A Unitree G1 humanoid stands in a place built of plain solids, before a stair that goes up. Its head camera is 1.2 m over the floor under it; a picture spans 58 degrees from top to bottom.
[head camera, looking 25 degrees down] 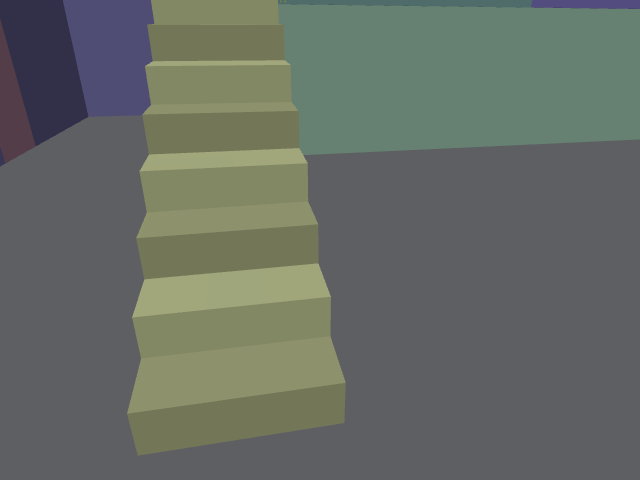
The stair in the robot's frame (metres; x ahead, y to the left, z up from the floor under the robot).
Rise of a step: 0.18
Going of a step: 0.24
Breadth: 0.67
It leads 11 degrees to the left of straight ahead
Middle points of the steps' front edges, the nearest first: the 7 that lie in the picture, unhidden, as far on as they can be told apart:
1.02 0.25 0.18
1.25 0.29 0.36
1.49 0.34 0.54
1.73 0.38 0.72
1.97 0.43 0.90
2.20 0.47 1.08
2.44 0.52 1.26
